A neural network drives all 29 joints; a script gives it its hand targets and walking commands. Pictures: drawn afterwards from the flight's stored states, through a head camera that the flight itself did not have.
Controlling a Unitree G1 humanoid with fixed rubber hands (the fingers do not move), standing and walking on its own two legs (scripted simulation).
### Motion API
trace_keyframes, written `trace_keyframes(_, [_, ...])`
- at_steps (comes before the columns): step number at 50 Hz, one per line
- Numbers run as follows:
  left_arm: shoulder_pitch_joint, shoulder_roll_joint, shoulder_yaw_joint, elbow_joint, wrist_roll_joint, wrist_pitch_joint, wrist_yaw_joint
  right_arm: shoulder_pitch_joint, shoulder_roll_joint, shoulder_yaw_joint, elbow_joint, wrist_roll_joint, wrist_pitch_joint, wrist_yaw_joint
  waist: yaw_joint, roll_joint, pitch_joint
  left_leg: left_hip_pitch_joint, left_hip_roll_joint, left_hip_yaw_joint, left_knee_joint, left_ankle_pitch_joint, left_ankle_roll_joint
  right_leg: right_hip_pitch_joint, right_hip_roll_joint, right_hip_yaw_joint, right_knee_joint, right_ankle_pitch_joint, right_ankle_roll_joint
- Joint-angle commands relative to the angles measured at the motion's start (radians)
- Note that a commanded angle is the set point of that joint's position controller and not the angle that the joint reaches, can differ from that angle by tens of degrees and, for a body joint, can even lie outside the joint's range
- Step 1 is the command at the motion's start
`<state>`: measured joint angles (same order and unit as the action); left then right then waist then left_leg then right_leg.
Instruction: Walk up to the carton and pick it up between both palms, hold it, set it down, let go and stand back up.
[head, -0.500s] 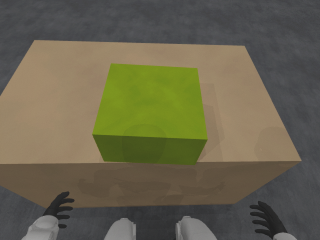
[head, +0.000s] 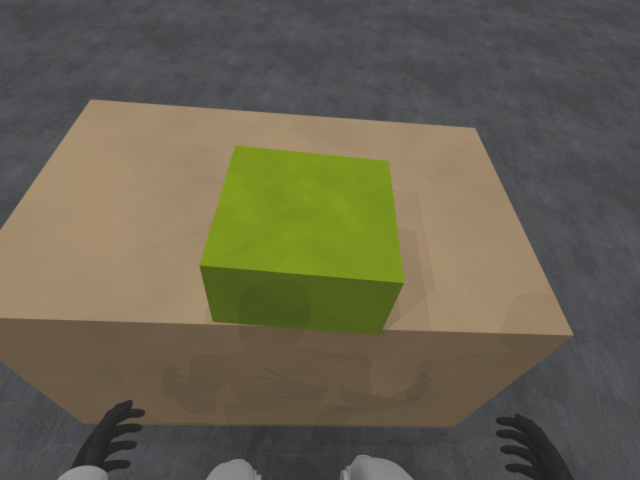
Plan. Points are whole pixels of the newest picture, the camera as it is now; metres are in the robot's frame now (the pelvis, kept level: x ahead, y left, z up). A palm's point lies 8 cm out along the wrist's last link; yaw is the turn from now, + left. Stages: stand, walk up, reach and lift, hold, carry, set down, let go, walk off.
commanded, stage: reach and lift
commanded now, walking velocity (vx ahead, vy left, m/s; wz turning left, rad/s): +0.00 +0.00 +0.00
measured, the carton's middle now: (305, 237) +0.50 +0.02 -0.05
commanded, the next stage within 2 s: none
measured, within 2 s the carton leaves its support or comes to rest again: neither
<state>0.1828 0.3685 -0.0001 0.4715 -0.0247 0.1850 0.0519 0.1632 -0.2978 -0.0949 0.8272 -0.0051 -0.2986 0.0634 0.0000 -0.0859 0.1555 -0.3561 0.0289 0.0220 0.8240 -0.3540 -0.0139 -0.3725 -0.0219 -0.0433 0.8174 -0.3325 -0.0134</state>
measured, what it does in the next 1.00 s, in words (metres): steps on the spot: right foot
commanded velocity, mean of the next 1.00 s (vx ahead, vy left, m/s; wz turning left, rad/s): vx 0.00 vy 0.00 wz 0.00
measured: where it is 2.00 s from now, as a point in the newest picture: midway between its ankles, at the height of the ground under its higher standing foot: outside the picture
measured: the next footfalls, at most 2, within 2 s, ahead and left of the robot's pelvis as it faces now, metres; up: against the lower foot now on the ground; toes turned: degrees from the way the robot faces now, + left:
right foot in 0.40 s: -0.02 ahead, -0.08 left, +0.00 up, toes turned +0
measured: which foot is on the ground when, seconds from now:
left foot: down 0.00-1.00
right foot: down 0.00-0.24, up 0.26-0.38, down 0.40-1.00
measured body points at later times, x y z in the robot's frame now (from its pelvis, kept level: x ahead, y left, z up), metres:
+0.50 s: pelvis -0.04 +0.02 +0.01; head -0.05 +0.02 +0.46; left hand +0.17 +0.28 -0.03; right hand +0.16 -0.23 -0.04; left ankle +0.06 +0.12 -0.70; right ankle -0.06 -0.08 -0.70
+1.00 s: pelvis -0.03 +0.03 +0.01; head -0.04 +0.06 +0.46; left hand +0.17 +0.28 -0.03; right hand +0.17 -0.21 +0.00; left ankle +0.06 +0.12 -0.70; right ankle -0.06 -0.08 -0.70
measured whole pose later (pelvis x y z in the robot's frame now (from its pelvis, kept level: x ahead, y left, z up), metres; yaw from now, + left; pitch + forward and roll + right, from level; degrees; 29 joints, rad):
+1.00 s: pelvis -0.03 +0.03 +0.01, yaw +1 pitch -5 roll +1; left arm 0.18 0.33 -0.07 0.56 -0.23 -0.35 0.09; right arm 0.17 -0.24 -0.02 0.58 0.16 -0.35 0.12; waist 0.00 -0.10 0.07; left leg -0.36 -0.05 0.04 0.66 -0.22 0.02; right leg -0.18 0.00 0.01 0.74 -0.46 -0.03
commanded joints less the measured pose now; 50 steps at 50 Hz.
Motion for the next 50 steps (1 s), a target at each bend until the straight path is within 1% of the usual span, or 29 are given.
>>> trace_keyframes(1, [-0.199,0.131,0.097,-0.293,-0.107,-0.072,0.018,-0.007,-0.016,-0.013,-0.452,0.105,0.021,-0.014,0.057,-0.012,-0.227,0.194,-0.101,0.058,-0.205,-0.134,0.029,-0.107,-0.086,0.160,-0.424,-0.445,-0.095])
trace_keyframes(2, [-0.224,0.123,0.077,-0.282,-0.132,-0.067,0.019,-0.018,-0.009,-0.029,-0.487,0.104,0.042,-0.020,0.026,-0.070,-0.219,0.284,-0.115,0.032,-0.164,-0.089,0.027,-0.182,-0.135,0.187,-0.477,-0.499,-0.113])
trace_keyframes(5, [-0.241,0.138,0.107,-0.334,-0.109,-0.065,0.027,0.003,-0.029,-0.030,-0.512,0.132,0.078,-0.021,0.040,-0.041,-0.253,0.425,-0.124,-0.013,-0.110,-0.095,0.030,-0.325,-0.153,0.191,-0.478,-0.550,-0.144])
trace_keyframes(7, [-0.317,0.135,0.078,-0.359,-0.126,-0.078,0.025,-0.077,-0.052,-0.025,-0.612,0.125,0.096,-0.021,0.044,-0.004,-0.269,0.292,-0.099,-0.016,-0.169,-0.204,0.055,-0.217,-0.109,0.151,-0.419,-0.493,-0.125])
trace_keyframes(8, [-0.293,0.099,0.051,-0.349,-0.118,-0.083,0.035,-0.081,-0.067,-0.069,-0.569,0.128,0.109,-0.015,0.015,0.066,-0.262,0.181,-0.039,-0.065,-0.255,-0.350,0.067,-0.103,-0.053,0.093,-0.339,-0.377,-0.098])
trace_keyframes(9, [-0.314,0.070,0.027,-0.336,-0.109,-0.103,0.041,-0.099,-0.076,-0.042,-0.596,0.130,0.112,-0.003,0.033,0.144,-0.284,-0.031,0.023,-0.095,-0.354,-0.489,0.107,0.124,0.008,0.065,-0.234,-0.236,-0.060])
trace_keyframes(10, [-0.315,0.028,0.011,-0.317,-0.076,-0.133,0.064,-0.124,-0.144,-0.094,-0.585,0.105,0.120,0.029,0.020,0.360,-0.239,-0.475,0.140,-0.129,-0.596,-0.780,0.155,0.543,0.151,-0.018,-0.048,-0.002,0.021])
trace_keyframes(11, [-0.323,0.009,-0.003,-0.251,-0.073,-0.158,0.073,-0.175,-0.206,-0.087,-0.543,0.130,0.127,0.033,0.014,0.471,-0.256,-0.767,0.226,-0.157,-0.739,-0.918,0.201,0.879,0.222,-0.062,0.090,0.193,0.084])
trace_keyframes(12, [-0.298,0.000,0.011,-0.204,-0.049,-0.177,0.070,-0.203,-0.251,-0.089,-0.515,0.147,0.132,0.032,0.012,0.478,-0.246,-0.856,0.255,-0.170,-0.773,-0.913,0.229,1.012,0.244,-0.040,0.124,0.268,0.100])
trace_keyframes(14, [-0.339,0.018,0.033,-0.171,-0.072,-0.202,0.073,-0.270,-0.271,-0.093,-0.498,0.171,0.110,0.039,0.026,0.418,-0.263,-0.858,0.228,-0.128,-0.722,-0.818,0.207,1.003,0.220,-0.012,0.099,0.254,0.105])
trace_keyframes(15, [-0.337,0.021,0.062,-0.132,-0.048,-0.197,0.072,-0.259,-0.279,-0.118,-0.439,0.159,0.112,0.048,0.025,0.468,-0.196,-0.875,0.231,-0.124,-0.722,-0.860,0.200,0.947,0.223,-0.013,0.095,0.188,0.096])
trace_keyframes(17, [-0.345,0.037,0.064,-0.109,-0.104,-0.202,0.072,-0.255,-0.185,-0.107,-0.407,0.133,0.096,0.056,0.028,0.291,-0.159,-0.584,0.112,-0.051,-0.607,-0.607,0.111,0.598,0.096,0.083,-0.133,-0.083,0.055])
trace_keyframes(18, [-0.300,0.058,0.073,-0.094,-0.160,-0.206,0.050,-0.240,-0.147,-0.102,-0.466,0.101,0.092,0.043,0.009,0.057,-0.125,-0.308,0.029,0.005,-0.483,-0.339,0.067,0.309,0.010,0.145,-0.293,-0.262,0.029])
trace_keyframes(19, [-0.320,0.117,0.099,-0.134,-0.182,-0.229,0.041,-0.193,-0.068,-0.040,-0.466,0.103,0.096,0.028,0.016,-0.072,-0.124,0.057,-0.074,0.041,-0.313,-0.070,0.011,-0.059,-0.090,0.215,-0.438,-0.374,-0.018])
trace_keyframes(20, [-0.216,0.071,0.091,-0.088,-0.181,-0.224,0.023,-0.114,-0.094,-0.030,-0.450,0.122,0.073,0.006,-0.012,-0.127,-0.090,0.212,-0.081,0.022,-0.295,0.109,0.011,-0.155,-0.092,0.194,-0.486,-0.171,-0.020])
trace_keyframes(21, [-0.169,0.032,0.055,-0.096,-0.203,-0.247,0.016,-0.093,-0.062,-0.040,-0.411,0.131,0.063,-0.006,-0.013,-0.025,-0.153,0.188,-0.054,0.037,-0.365,0.155,0.000,-0.063,-0.041,0.162,-0.440,0.116,0.024])
trace_keyframes(22, [-0.142,0.067,0.098,-0.040,-0.204,-0.283,-0.024,-0.067,-0.069,0.011,-0.412,0.157,0.041,-0.025,-0.017,-0.081,-0.198,0.219,-0.070,0.032,-0.357,0.287,0.006,0.052,-0.028,0.150,-0.387,0.551,0.055])
trace_keyframes(23, [-0.095,0.064,0.108,-0.097,-0.211,-0.335,-0.048,-0.068,-0.070,0.039,-0.475,0.190,0.006,-0.019,0.001,-0.088,-0.310,0.295,-0.064,0.037,-0.351,0.297,0.016,0.072,-0.018,0.132,-0.385,0.573,0.071])
trace_keyframes(26, [-0.074,0.076,0.125,-0.088,-0.228,-0.441,-0.059,-0.050,-0.060,0.058,-0.526,0.210,-0.064,-0.033,0.031,-0.136,-0.281,0.288,-0.054,0.024,-0.350,0.188,0.035,0.044,-0.028,0.156,-0.407,0.405,0.087])
trace_keyframes(29, [-0.100,0.084,0.080,-0.113,-0.253,-0.528,-0.041,-0.074,-0.028,0.070,-0.459,0.231,-0.121,-0.033,0.056,-0.039,-0.277,0.289,-0.045,0.009,-0.346,0.168,0.022,-0.005,-0.014,0.133,-0.406,0.253,0.057])
trace_keyframes(30, [-0.141,0.087,0.056,-0.095,-0.262,-0.550,-0.042,-0.096,-0.020,0.058,-0.435,0.241,-0.133,-0.034,0.026,-0.035,-0.268,0.280,-0.040,0.000,-0.331,0.113,0.016,-0.051,-0.016,0.144,-0.405,0.146,0.055])
trace_keyframes(32, [-0.137,0.065,0.013,-0.028,-0.272,-0.564,-0.044,-0.122,-0.021,0.043,-0.379,0.260,-0.138,-0.032,0.036,0.013,-0.199,0.276,-0.037,-0.006,-0.354,0.039,0.016,-0.094,-0.010,0.126,-0.427,0.001,0.030])
trace_keyframes(33, [-0.176,0.066,-0.007,-0.087,-0.268,-0.581,-0.036,-0.140,-0.030,0.030,-0.388,0.271,-0.137,-0.016,0.028,0.056,-0.210,0.306,-0.029,-0.022,-0.360,0.042,0.000,-0.140,-0.010,0.133,-0.431,-0.033,0.021])
trace_keyframes(35, [-0.189,0.056,-0.034,-0.082,-0.262,-0.601,-0.030,-0.144,-0.024,0.046,-0.400,0.306,-0.149,-0.012,0.046,0.041,-0.214,0.393,-0.039,-0.042,-0.321,-0.013,-0.005,-0.265,-0.051,0.133,-0.469,-0.171,-0.026])
trace_keyframes(36, [-0.226,0.067,-0.052,-0.083,-0.270,-0.604,-0.028,-0.153,-0.021,0.053,-0.391,0.323,-0.144,-0.008,0.018,0.059,-0.220,0.441,-0.048,-0.053,-0.283,-0.032,-0.017,-0.338,-0.079,0.151,-0.479,-0.231,-0.042])
trace_keyframes(40, [-0.224,0.030,-0.112,-0.142,-0.262,-0.614,0.012,-0.157,-0.058,0.020,-0.389,0.359,-0.143,0.038,0.032,0.150,-0.258,0.523,-0.031,-0.128,-0.283,-0.159,-0.039,-0.461,-0.080,0.112,-0.468,-0.254,-0.087])
trace_keyframes(43, [-0.301,0.038,-0.150,-0.166,-0.273,-0.619,0.043,-0.221,-0.077,-0.004,-0.363,0.359,-0.141,0.067,0.000,0.171,-0.266,0.493,-0.011,-0.168,-0.265,-0.261,-0.056,-0.508,-0.081,0.117,-0.428,-0.276,-0.098])
trace_keyframes(45, [-0.353,0.025,-0.186,-0.157,-0.280,-0.621,0.068,-0.284,-0.097,-0.027,-0.347,0.348,-0.135,0.079,-0.010,0.235,-0.228,0.334,0.021,-0.185,-0.357,-0.377,-0.058,-0.359,-0.036,0.092,-0.366,-0.200,-0.052])
trace_keyframes(50, [-0.398,0.011,-0.213,-0.143,-0.324,-0.602,0.091,-0.368,-0.138,-0.061,-0.360,0.327,-0.097,0.093,-0.025,0.207,-0.279,0.210,0.048,-0.190,-0.418,-0.389,-0.043,-0.240,0.012,0.076,-0.314,-0.125,-0.009])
